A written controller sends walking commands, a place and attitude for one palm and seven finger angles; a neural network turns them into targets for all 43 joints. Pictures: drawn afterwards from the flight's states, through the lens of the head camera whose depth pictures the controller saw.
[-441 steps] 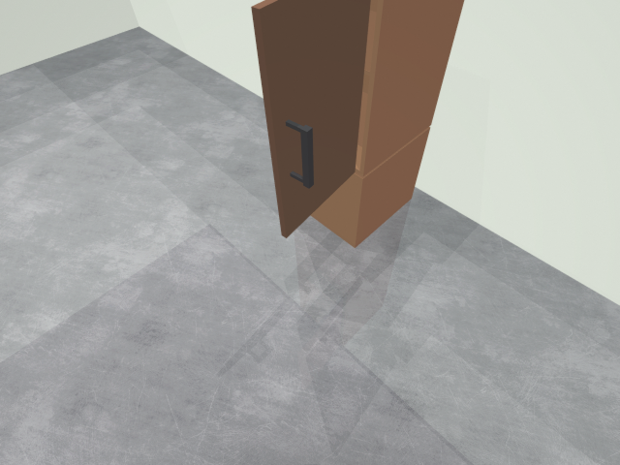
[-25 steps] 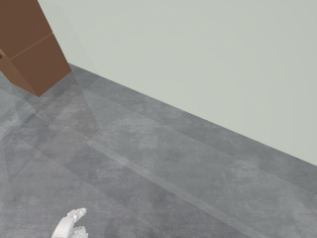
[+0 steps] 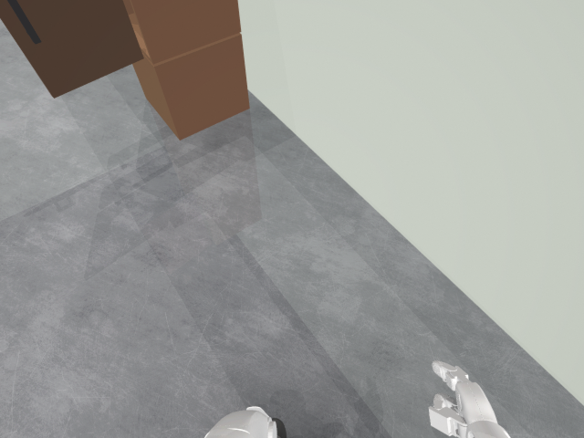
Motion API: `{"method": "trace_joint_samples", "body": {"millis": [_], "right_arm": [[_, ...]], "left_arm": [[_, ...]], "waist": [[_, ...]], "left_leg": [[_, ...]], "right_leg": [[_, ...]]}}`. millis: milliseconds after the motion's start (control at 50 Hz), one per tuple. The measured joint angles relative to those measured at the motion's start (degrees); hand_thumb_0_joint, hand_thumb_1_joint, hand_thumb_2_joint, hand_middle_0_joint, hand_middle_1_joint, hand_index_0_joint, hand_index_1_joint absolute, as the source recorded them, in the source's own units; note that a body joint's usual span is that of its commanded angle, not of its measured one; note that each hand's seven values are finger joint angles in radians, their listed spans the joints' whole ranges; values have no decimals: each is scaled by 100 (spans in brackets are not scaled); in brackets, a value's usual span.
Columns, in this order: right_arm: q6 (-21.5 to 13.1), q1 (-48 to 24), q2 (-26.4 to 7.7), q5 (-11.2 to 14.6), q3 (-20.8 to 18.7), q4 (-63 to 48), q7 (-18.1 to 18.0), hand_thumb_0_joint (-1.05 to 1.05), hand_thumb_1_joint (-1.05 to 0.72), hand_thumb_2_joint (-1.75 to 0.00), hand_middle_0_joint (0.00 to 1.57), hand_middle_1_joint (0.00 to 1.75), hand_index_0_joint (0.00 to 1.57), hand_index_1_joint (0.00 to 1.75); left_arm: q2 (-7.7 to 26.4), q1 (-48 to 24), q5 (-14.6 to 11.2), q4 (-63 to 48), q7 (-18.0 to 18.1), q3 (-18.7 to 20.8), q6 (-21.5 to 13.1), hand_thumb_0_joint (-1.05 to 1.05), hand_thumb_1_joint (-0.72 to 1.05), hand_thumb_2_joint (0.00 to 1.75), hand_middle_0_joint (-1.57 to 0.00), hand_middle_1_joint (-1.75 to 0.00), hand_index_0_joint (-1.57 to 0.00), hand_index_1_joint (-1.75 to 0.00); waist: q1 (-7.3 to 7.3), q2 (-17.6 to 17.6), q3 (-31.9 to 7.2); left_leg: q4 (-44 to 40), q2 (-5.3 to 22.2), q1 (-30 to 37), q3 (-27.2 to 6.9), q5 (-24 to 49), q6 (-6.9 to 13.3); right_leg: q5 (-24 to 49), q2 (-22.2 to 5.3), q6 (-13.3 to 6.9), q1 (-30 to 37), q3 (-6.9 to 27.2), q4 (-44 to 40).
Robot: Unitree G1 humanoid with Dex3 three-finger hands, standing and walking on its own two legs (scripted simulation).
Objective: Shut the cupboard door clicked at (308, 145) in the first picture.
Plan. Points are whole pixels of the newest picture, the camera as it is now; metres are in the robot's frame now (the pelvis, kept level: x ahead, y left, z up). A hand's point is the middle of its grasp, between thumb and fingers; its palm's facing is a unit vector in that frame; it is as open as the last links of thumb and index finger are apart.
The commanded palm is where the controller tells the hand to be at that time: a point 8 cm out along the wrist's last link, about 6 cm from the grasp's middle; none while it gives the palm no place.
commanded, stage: walk to a spot facing it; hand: left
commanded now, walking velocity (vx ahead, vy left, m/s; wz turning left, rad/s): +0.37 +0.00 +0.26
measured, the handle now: (16, 10) +1.07 +0.86 -0.04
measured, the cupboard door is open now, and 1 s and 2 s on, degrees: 97 97 97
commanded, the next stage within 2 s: turn to face it in 1.28 s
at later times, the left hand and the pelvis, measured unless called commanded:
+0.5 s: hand (234, 258) +0.41 +0.15 -0.14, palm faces -0.01 -0.99 -0.17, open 7.3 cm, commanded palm none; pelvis +0.25 -0.03 +0.01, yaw +6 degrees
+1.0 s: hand (208, 298) +0.34 +0.19 -0.17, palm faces +0.33 -0.93 -0.14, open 7.3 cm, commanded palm none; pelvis +0.47 +0.05 +0.00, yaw +15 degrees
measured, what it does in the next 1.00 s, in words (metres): walks ahead, turning left: right foot, then left foot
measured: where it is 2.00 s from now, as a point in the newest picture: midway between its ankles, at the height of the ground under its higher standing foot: (280, 246)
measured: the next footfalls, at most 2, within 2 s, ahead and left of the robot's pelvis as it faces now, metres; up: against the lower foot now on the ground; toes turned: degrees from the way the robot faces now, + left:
right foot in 0.48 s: +0.37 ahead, -0.12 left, +0.00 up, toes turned +0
left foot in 0.94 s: +0.56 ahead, +0.15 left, +0.00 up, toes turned +21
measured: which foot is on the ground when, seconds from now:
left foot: down 0.00-0.50, up 0.52-0.92, down 0.94-1.00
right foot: up 0.00-0.46, down 0.48-0.94, up 0.96-1.00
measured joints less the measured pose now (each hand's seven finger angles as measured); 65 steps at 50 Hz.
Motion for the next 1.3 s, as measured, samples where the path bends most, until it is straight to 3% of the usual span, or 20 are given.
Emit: {"method": "trace_joint_samples", "body": {"millis": [40, 100, 160, 260, 340, 440, 480, 560, 620, 680, 760, 840, 920, 960, 980, 1020, 1060, 1180, 1300], "right_arm": [[-84, 159, 89, 63, 19, 31, -102, 0, -91, -90, 20, 29, 20, 30], [-127, 544, 193, 99, 72, 237, -227, 0, -91, -90, 20, 29, 20, 30], [-140, 947, 290, 112, 101, 519, -281, 0, -91, -90, 20, 29, 20, 30], [-145, 1631, 416, 130, 89, 877, -297, 0, -92, -90, 20, 29, 21, 30], [-162, 2116, 479, 112, 92, 1065, -317, 0, -92, -90, 20, 29, 20, 30], [-154, 2613, 505, 74, 82, 1312, -363, 0, -91, -90, 20, 29, 20, 30], [-119, 2773, 518, 103, 72, 1454, -366, 0, -91, -90, 20, 29, 20, 30], [21, 2555, 541, 177, 10, 1572, -312, 0, -91, -90, 20, 29, 20, 30], [120, 2250, 507, 133, -57, 1429, -264, 1, -91, -90, 20, 29, 20, 30], [175, 1907, 485, 89, -108, 1201, -213, 0, -91, -90, 20, 29, 20, 30], [201, 1417, 432, 67, -160, 962, -122, 0, -91, -90, 20, 29, 20, 30], [171, 927, 358, 74, -164, 789, -40, 0, -91, -90, 20, 29, 20, 30], [76, 548, 320, 53, -122, 634, -4, 0, -91, -90, 20, 29, 20, 30], [-65, 441, 280, 13, -104, 515, -24, 0, -91, -90, 20, 29, 20, 30], [-129, 413, 291, 13, -99, 468, -67, 0, -91, -90, 20, 29, 20, 30], [-180, 476, 349, 46, -60, 433, -152, 0, -91, -90, 20, 29, 20, 30], [-182, 649, 414, 64, -24, 486, -221, 0, -91, -90, 20, 29, 20, 30], [-192, 1309, 436, 118, -54, 806, -347, -1, -94, -90, 20, 29, 21, 30], [-199, 1972, 464, 107, 13, 1069, -357, -1, -93, -90, 20, 29, 20, 30]], "left_arm": [[88, -288, -28, -22, 6, 35, 142, 1, 91, 89, -20, -30, -20, -30], [141, -860, 23, -242, 35, 117, 153, 1, 91, 89, -20, -30, -20, -30], [103, -1362, 77, -534, 6, 131, 112, 1, 91, 89, -20, -30, -20, -30], [67, -1939, 88, -825, -48, 110, 119, 1, 91, 89, -20, -30, -20, -30], [87, -2282, 68, -921, -92, 78, 163, 1, 91, 89, -20, -30, -20, -30], [88, -2583, 55, -1038, -107, 34, 146, 1, 91, 89, -20, -30, -20, -30], [50, -2640, 62, -1095, -96, 26, 25, 1, 91, 89, -20, -30, -20, -30], [-54, -2487, 48, -1109, -12, 17, -215, 0, 91, 89, -20, -30, -20, -30], [-115, -2060, 33, -894, 64, 52, -204, 0, 91, 89, -20, -30, -20, -30], [-63, -1637, -21, -677, 177, 231, -243, -1, 94, 89, -20, -30, -21, -30], [118, -1175, 24, -331, 157, 235, -257, -2, 96, 89, -20, -30, -20, -30], [129, -764, 52, -29, 134, 169, -252, -1, 94, 89, -20, -30, -20, -30], [86, -375, 67, 195, 115, 119, -203, 0, 93, 89, -20, -30, -20, -30], [13, -213, 38, 292, 83, 104, -125, 0, 92, 89, -20, -30, -20, -30], [-7, -235, 21, 325, 59, 88, -55, 0, 92, 89, -20, -30, -20, -30], [-1, -376, 7, 314, 39, 80, 42, 1, 92, 89, -20, -30, -20, -30], [14, -605, 34, 224, 29, 117, 79, 1, 92, 89, -20, -30, -20, -30], [-40, -1242, 100, -243, -31, 185, 109, 1, 91, 89, -20, -30, -20, -30], [43, -1738, 83, -473, -54, 226, 199, 1, 92, 89, -20, -30, -20, -30]], "waist": [[32, -123, 79], [84, -197, 107], [61, -160, 80], [-159, -159, -67], [-395, -200, -145], [-670, -170, -175], [-682, -86, -143], [-604, 25, 89], [-560, 23, -9], [-499, 8, -157], [-350, -9, -300], [-147, -22, -322], [54, -141, -289], [51, -149, -274], [31, -169, -225], [30, -226, -154], [41, -257, -149], [6, -194, -207], [-190, -192, -243]], "left_leg": [[203, -120, 171, -70, -396, 43], [-240, -205, 689, -245, -462, -102], [-808, -214, 1244, -418, -384, -80], [-1513, -196, 2017, -615, -415, -138], [-1820, -201, 2481, -697, -596, -222], [-1758, -177, 2873, -804, -1105, -364], [-1106, -88, 2780, -883, -1479, -433], [2513, 77, 1251, -995, -1394, -481], [3260, 347, 261, -955, -887, -549], [2848, 607, -428, -932, -436, -661], [1869, 778, -828, -799, 89, -759], [860, 718, -743, -598, 263, -721], [12, 460, -257, -330, 76, -543], [-184, 339, -20, -260, 367, -330], [35, 292, -26, -242, 232, -255], [91, 201, 186, -225, -117, -189], [-214, 131, 504, -248, -178, -225], [-1367, -12, 1527, -269, -31, -193], [-2009, -62, 2283, -212, -174, -282]], "right_leg": [[72, 74, -34, -956, 869, 1980], [477, 110, 27, -2107, 1405, 2944], [799, 49, 69, -2849, 1592, 2517], [1553, 32, 62, -3419, 1596, 1379], [1966, 160, -23, -3322, 1438, 288], [1681, 491, -272, -2660, 1254, -872], [1553, 667, -441, -2197, 1165, -1265], [1041, 735, -597, -1731, 938, -1113], [1033, 763, -583, -1188, 814, -1612], [1038, 786, -580, -711, 669, -2129], [967, 794, -506, -158, 516, -2637], [737, 747, -341, 306, 392, -2863], [234, 543, -92, 620, 315, -2605], [-169, 321, -86, 280, 375, -1451], [-234, 267, -132, -116, 638, -441], [-139, 303, -228, -948, 1125, 1324], [243, 299, -242, -1679, 1316, 2197], [1278, 166, -153, -3015, 1564, 1890], [2013, 228, -174, -3458, 1542, 997]]}}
